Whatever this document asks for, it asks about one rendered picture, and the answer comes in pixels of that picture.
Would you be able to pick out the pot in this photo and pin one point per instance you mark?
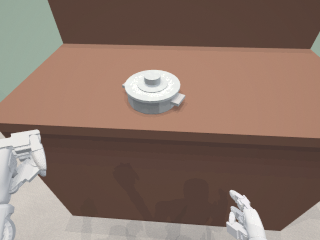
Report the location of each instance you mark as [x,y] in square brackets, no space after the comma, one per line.
[155,108]

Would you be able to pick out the robot left hand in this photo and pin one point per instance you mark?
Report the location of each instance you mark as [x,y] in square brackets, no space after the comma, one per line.
[27,147]

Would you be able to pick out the robot left forearm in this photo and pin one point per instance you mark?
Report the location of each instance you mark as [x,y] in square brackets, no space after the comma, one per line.
[7,226]

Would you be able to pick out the lid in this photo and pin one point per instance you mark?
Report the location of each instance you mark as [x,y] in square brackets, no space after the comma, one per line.
[137,89]

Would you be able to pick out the knob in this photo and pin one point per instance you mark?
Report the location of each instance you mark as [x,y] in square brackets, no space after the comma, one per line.
[152,78]

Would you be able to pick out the table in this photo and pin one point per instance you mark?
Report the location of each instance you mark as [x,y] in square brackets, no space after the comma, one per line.
[249,122]

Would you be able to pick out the robot right hand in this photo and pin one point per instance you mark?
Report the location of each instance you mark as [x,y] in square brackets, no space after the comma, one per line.
[249,224]

